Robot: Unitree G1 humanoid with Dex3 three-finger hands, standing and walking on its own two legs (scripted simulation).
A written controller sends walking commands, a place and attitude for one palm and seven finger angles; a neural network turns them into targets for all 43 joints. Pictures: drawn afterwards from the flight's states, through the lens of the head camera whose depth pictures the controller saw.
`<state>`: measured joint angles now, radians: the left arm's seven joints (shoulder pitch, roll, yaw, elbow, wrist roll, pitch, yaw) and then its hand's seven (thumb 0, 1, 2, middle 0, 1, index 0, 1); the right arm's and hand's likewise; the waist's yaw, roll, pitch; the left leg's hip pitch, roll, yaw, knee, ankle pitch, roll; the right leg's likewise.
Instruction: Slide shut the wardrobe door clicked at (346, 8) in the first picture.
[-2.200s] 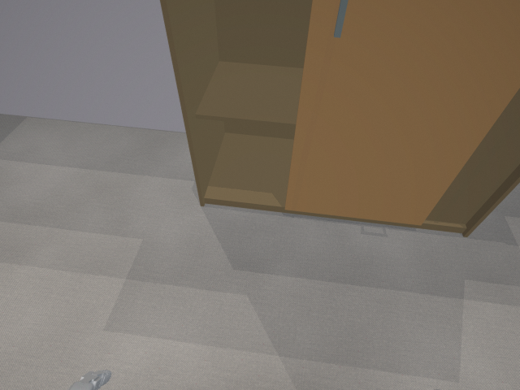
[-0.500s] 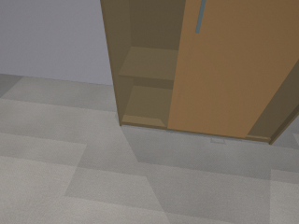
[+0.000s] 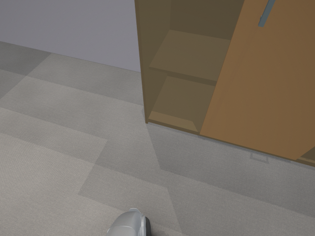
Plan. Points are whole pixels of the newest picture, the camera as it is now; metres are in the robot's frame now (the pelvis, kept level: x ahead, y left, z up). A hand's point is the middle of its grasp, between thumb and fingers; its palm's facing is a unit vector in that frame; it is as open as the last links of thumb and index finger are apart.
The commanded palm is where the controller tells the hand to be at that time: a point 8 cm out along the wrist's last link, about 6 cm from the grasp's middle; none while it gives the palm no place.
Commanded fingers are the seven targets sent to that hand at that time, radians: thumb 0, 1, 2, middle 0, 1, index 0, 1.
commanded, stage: turn to face it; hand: right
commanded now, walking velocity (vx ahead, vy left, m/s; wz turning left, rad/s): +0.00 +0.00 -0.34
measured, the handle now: out of the picture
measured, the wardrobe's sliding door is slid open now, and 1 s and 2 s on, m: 0.40 0.40 0.40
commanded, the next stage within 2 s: take the last steps up to it in 0.36 s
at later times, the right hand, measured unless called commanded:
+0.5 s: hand out of the picture +0.15 -0.20 -0.17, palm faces +0.21 +0.97 -0.15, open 7.2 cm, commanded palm none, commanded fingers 0.00 -0.90 -0.90 0.20 0.30 0.20 0.30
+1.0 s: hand out of the picture +0.10 -0.15 -0.16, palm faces +0.32 +0.94 -0.13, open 7.4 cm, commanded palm none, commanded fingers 0.00 -0.90 -0.90 0.20 0.30 0.20 0.30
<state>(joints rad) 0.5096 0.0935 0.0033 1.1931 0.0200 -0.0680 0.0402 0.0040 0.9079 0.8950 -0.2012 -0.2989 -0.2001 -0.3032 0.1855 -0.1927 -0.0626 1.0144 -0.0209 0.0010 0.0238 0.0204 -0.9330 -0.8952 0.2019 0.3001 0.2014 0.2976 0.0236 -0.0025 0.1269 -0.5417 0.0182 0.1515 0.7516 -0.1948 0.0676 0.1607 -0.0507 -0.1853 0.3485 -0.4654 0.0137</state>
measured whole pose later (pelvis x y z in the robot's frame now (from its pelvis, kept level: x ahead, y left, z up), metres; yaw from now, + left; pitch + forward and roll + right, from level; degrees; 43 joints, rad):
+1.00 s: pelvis +0.21 -0.03 +0.02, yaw -13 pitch -1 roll +1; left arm 0.22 0.18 0.06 1.06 0.02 0.00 -0.03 0.01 0.91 0.90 -0.20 -0.30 -0.20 -0.30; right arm 0.46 -0.11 -0.03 1.14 -0.03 -0.06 -0.01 0.01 -0.91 -0.90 0.20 0.30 0.20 0.30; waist -0.03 0.00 0.02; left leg -0.04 0.05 0.14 0.38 -0.32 -0.03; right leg -0.48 -0.09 -0.10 0.84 -0.29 -0.01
